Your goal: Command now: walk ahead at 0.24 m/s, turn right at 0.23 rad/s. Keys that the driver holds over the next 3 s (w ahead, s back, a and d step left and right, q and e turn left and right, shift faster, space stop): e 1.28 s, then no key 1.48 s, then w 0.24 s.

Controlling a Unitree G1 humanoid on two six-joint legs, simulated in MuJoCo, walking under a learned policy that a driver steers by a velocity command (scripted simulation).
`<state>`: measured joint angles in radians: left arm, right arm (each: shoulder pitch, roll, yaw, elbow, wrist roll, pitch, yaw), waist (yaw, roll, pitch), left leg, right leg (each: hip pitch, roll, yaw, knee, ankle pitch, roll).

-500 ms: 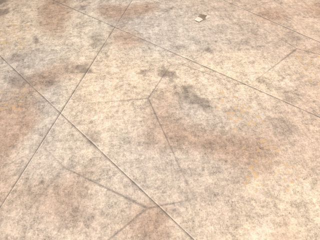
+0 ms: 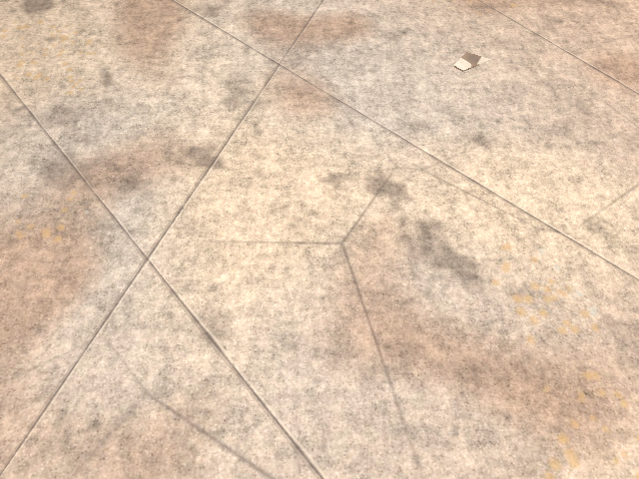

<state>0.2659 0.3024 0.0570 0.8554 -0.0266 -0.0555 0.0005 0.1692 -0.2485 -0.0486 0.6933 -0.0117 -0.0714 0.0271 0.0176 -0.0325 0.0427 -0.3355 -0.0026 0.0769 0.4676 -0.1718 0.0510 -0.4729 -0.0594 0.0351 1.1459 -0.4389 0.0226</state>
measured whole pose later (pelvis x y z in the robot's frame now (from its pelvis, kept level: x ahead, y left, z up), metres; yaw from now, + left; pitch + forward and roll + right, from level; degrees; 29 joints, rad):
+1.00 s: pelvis +0.13 +0.00 +0.00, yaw -34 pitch +2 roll -1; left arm 0.20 0.35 0.11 0.62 -0.02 0.07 0.02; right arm 0.17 -0.25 -0.07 0.73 -0.02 0.01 -0.04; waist -0.01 -0.05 0.03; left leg -0.25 0.04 0.04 0.44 -0.23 0.01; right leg -0.56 0.03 0.07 1.11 -0.38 0.09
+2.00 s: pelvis +0.13 -0.02 +0.00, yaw -50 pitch -1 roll +0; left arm 0.22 0.24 0.04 0.75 0.01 0.02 0.02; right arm 0.17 -0.23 -0.02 0.75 -0.01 -0.02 -0.01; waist 0.01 0.00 0.03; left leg -0.22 0.00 0.00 0.55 -0.30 0.01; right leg -0.24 0.05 0.10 0.54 -0.28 0.00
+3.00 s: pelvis +0.15 -0.05 +0.01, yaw -50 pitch +0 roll +0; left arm 0.23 0.24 0.05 1.04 -0.03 -0.06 0.01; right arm 0.33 -0.27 -0.04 1.00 0.02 -0.05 -0.03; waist -0.03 0.03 -0.01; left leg -0.10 -0.02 -0.01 0.35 -0.25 0.04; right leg -0.36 -0.03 -0.02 0.77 -0.42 -0.02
